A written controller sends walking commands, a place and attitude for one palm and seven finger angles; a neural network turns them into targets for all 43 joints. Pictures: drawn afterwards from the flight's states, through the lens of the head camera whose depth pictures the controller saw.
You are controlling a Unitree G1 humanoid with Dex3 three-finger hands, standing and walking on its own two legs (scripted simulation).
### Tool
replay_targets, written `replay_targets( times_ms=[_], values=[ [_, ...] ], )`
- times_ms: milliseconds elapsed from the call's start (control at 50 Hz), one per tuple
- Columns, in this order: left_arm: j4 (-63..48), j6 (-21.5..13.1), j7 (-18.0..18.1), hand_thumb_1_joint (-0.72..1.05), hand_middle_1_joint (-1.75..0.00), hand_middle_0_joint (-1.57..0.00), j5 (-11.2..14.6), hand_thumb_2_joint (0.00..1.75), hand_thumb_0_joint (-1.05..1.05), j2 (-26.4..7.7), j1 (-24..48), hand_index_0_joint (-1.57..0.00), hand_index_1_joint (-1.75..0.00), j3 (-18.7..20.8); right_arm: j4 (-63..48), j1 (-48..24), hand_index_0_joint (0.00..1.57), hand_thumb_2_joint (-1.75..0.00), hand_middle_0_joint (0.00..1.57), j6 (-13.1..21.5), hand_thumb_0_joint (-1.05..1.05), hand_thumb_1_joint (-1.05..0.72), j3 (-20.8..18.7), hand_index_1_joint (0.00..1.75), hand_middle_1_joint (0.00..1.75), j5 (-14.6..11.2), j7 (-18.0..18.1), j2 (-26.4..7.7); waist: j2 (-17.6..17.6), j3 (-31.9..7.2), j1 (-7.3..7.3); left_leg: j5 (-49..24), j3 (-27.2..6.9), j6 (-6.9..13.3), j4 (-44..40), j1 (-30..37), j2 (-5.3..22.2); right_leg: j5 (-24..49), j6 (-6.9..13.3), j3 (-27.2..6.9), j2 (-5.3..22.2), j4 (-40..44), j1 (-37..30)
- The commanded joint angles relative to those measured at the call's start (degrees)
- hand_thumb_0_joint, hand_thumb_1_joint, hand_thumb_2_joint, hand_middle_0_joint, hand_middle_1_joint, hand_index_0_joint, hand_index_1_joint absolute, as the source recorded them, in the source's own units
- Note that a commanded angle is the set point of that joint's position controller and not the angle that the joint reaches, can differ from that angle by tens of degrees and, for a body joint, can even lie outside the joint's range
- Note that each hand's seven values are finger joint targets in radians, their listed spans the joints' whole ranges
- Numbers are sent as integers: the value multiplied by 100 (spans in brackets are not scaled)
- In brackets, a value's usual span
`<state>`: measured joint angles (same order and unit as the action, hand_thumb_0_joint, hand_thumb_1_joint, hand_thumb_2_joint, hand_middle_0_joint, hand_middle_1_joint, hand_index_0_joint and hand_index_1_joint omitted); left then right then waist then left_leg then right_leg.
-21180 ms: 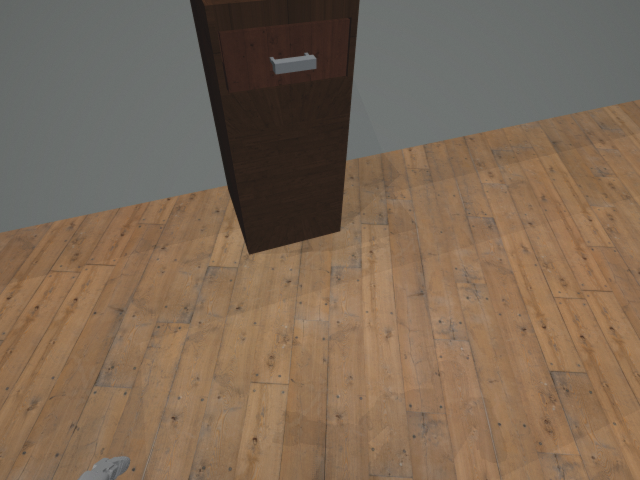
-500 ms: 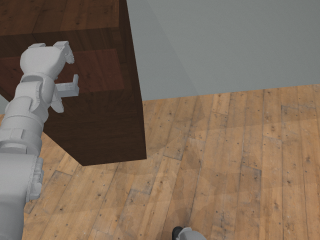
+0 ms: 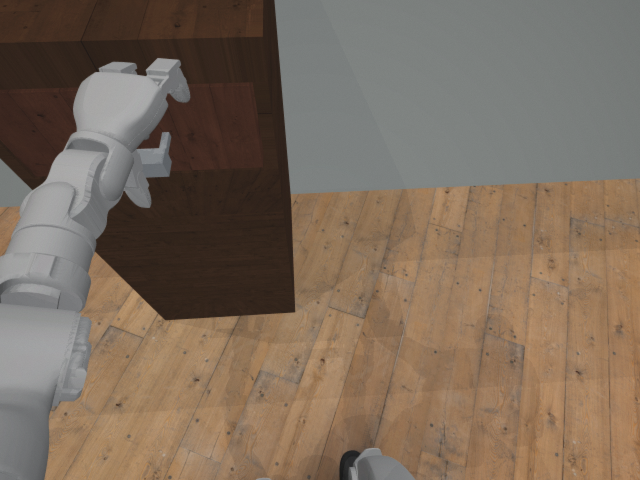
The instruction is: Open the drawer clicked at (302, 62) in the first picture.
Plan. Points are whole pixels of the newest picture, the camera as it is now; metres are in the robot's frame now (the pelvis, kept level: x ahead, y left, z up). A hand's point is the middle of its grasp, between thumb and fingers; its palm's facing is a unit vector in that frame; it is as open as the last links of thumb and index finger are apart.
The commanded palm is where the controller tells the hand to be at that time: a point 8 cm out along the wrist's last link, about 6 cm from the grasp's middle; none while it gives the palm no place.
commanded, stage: move the hooked fingers above the handle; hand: left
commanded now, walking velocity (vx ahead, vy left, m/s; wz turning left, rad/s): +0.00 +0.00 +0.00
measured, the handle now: (127, 151) +0.55 +0.24 +0.04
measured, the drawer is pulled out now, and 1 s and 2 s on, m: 0.00 0.00 0.00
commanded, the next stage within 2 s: none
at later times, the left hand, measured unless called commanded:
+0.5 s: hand (56, 164) +0.49 +0.29 +0.10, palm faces -0.18 +0.07 -0.98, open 13.8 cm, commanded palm +0.50 +0.26 +0.15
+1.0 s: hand (133, 137) +0.52 +0.20 +0.11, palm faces +0.01 +0.02 -1.00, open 13.4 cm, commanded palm +0.50 +0.28 +0.16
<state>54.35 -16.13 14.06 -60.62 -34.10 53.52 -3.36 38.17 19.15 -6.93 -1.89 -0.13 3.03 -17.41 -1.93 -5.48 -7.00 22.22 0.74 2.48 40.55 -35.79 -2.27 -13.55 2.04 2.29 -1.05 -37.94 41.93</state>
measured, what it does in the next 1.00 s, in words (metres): stands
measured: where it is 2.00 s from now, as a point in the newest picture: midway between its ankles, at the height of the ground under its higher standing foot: outside the picture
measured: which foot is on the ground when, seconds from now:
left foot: down 0.00-1.00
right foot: down 0.00-1.00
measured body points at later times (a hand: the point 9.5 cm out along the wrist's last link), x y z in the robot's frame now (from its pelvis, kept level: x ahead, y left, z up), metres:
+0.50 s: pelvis -0.01 +0.00 +0.01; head +0.10 -0.01 +0.44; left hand +0.49 +0.28 +0.15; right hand +0.01 -0.29 -0.12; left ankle -0.04 +0.09 -0.71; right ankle +0.04 -0.10 -0.71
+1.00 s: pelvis +0.00 +0.01 +0.01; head +0.09 -0.02 +0.45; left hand +0.51 +0.20 +0.16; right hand +0.07 -0.23 -0.14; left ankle -0.04 +0.09 -0.71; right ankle +0.04 -0.10 -0.71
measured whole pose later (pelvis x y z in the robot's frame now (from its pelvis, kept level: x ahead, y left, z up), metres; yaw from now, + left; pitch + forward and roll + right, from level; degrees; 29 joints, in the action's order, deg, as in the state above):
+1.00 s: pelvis +0.00 +0.01 +0.01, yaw -2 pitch +15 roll +0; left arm 60.0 -6.8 12.3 -59.7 -33.0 54.4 -3.3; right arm 37.5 11.5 -10.0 3.4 -2.3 4.3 -12.6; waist -3.8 -3.2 -6.8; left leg 20.3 3.2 3.4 35.9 -30.6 -2.4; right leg -11.2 0.9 -0.3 -1.3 -33.9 37.6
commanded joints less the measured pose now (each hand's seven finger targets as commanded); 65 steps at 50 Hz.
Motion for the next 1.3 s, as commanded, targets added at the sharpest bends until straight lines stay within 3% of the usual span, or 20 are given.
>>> replay_targets(
  times_ms=[0, 40, 120, 260, 360, 440, 500, 560, 600, 660, 700, 760, 860, 920, 1020, 1080, 1120, 1160, 1220, 1280],
  values=[
    [-156, 1503, 597, -50, -120, -30, -6, 30, 0, -2832, 3139, -30, -120, 1168, -303, 330, 20, -90, 20, -80, 0, -90, -75, 30, 30, -32, -8, -793, 25, -2740, 261, -2128, 50, -80, -563, 84, -22, 1615, -22, -305, 23, 244, -2847],
    [-193, 1745, 508, -50, -120, -30, 87, 30, 0, -2874, 3322, -30, -120, 1059, -344, 214, 20, -90, 20, -157, 0, -90, -31, 30, 30, -119, 62, -745, 167, -2864, 239, -1904, 107, -55, -751, 98, -18, 1609, -84, -364, 67, 372, -3232],
    [243, 1884, 129, -50, -120, -30, 160, 30, 0, -2968, 2992, -30, -120, 993, -324, -40, 20, -90, 20, -230, 0, -90, 86, 30, 30, -243, 245, -730, 543, -2421, 312, -1351, 155, -14, -1050, -42, 14, 1140, -132, -462, 150, 674, -3472],
    [497, 1456, -504, -50, -120, -30, 184, 30, 0, -2955, 2533, -30, -120, 876, -543, -148, 20, -90, 20, -113, 0, -90, 156, 30, 30, -360, 491, -770, 766, -1768, 325, -537, 166, 18, -1228, -162, 47, 271, -148, -590, 198, 959, -3180],
    [444, 970, -805, -50, -120, -30, 9, 30, 0, -2830, 2497, -30, -120, 785, -569, 178, 20, -90, 20, 45, 0, -90, 31, 30, 30, -290, 500, -864, 367, -1845, 157, -513, 115, 23, -1009, -104, 54, 245, -124, -564, 163, 792, -2713],
    [-185, 347, -1052, -50, -120, -30, 129, 30, 0, -1836, 2849, -30, -120, 150, -488, 668, 20, -90, 20, 201, 0, -90, -200, 30, 30, -220, 439, -845, -55, -2218, -209, -1027, -10, 49, -678, 597, 90, 587, -92, -480, 77, 666, -2034],
    [-1397, -195, -1195, -50, -120, -30, 525, 30, 0, -771, 3600, -30, -120, -524, -324, 901, 20, -90, 20, 257, 0, -90, -372, 30, 30, -105, 325, -793, -581, -2805, -430, -1839, -263, -5, -414, 1740, 127, 747, -33, -389, 16, 593, -1367],
    [-2080, -472, -1039, -50, -120, -30, 749, 30, 0, -1099, 3955, -30, -120, -79, -102, 1126, 20, -90, 20, 228, 0, -90, -475, 30, 30, -13, 244, -858, -1081, -3304, -364, -2886, -441, -224, -198, 2512, 132, 1015, 25, -238, -84, 398, -960],
    [-1993, -437, -699, -50, -120, -30, 711, 30, 0, -1666, 4015, -30, -120, 426, 10, 1187, 20, -90, 20, 156, 0, -90, -460, 30, 30, 41, 193, -875, -1143, -3206, -253, -3274, -457, -322, -111, 2274, 97, 1181, 82, -172, -126, 269, -955],
    [-1085, 24, 17, -50, -120, -30, 493, 30, 0, -2386, 3620, -30, -120, 1154, 4, 1008, 20, -90, 20, 63, 0, -90, -282, 30, 30, 42, 60, -813, -944, -2431, -39, -2762, -409, -280, -240, 1088, 31, 1079, 124, -79, -123, 101, -1194],
    [-772, 515, 415, -50, -120, -30, 284, 30, 0, -2885, 3365, -30, -120, 1497, -130, 721, 20, -90, 20, -12, 0, -90, -166, 30, 30, 97, -17, -814, -814, -2610, 237, -2794, -231, -206, -251, 508, -24, 1520, 126, -153, -93, -1, -1898],
    [-781, 1143, 760, -50, -120, -30, 15, 30, 0, -2775, 3464, -30, -120, 1196, -232, 498, 20, -90, 20, -90, 0, -90, -121, 30, 30, 39, -60, -765, -600, -2765, 202, -2844, -83, -185, -336, 406, -13, 1926, 71, -176, -55, 31, -2372],
    [-602, 1622, 531, -50, -120, -30, 291, 30, 0, -3074, 3428, -30, -120, 1198, -335, 80, 20, -90, 20, -244, 0, -90, 40, 30, 30, -144, 113, -673, 87, -2944, 280, -2099, 50, -65, -759, 339, 2, 1743, -67, -331, 43, 358, -3391],
    [-459, 1588, 219, -50, -120, -30, 315, 30, 0, -3353, 3305, -30, -120, 1307, -388, -121, 20, -90, 20, -277, 0, -90, 126, 30, 30, -209, 286, -657, 268, -2912, 377, -1738, 73, -22, -971, 255, 17, 1486, -117, -432, 113, 510, -3709],
    [-23, 1341, -303, -50, -120, -30, 279, 30, 0, -3215, 2700, -30, -120, 1293, -458, -166, 20, -90, 20, -212, 0, -90, 137, 30, 30, -259, 414, -683, 539, -2399, 430, -1381, 87, -5, -1124, 213, 55, 1156, -128, -457, 136, 679, -3559],
    [423, 1196, -607, -50, -120, -30, 177, 30, 0, -2739, 2300, -30, -120, 935, -496, -45, 20, -90, 20, -139, 0, -90, 76, 30, 30, -255, 418, -747, 628, -1844, 277, -1006, 100, -5, -1118, 89, 70, 805, -132, -445, 131, 768, -3072],
    [557, 1019, -811, -50, -120, -30, 49, 30, 0, -2472, 2134, -30, -120, 731, -495, 136, 20, -90, 20, -79, 0, -90, 10, 30, 30, -239, 398, -806, 540, -1796, 207, -1003, 94, -6, -1048, 156, 84, 760, -110, -437, 112, 760, -2848],
    [443, 824, -1006, -50, -120, -30, -20, 30, 0, -1859, 2301, -30, -120, 192, -517, 352, 20, -90, 20, 9, 0, -90, -81, 30, 30, -244, 382, -835, 377, -1647, -30, -1013, 42, 10, -952, 404, 108, 662, -86, -364, 62, 768, -2289],
    [-521, 285, -1311, -50, -120, -30, 303, 30, 0, -832, 2811, -30, -120, -502, -444, 608, 20, -90, 20, 95, 0, -90, -260, 30, 30, -193, 299, -784, -42, -1946, -267, -1405, -103, 24, -701, 1157, 118, 712, -60, -390, 41, 786, -1784],
    [-1426, -185, -1395, -50, -120, -30, 657, 30, 0, -801, 3451, -30, -120, -385, -286, 795, 20, -90, 20, 139, 0, -90, -385, 30, 30, -108, 259, -799, -550, -2381, -354, -1940, -291, -32, -491, 1842, 92, 790, -20, -345, -10, 654, -1358]
  ],
)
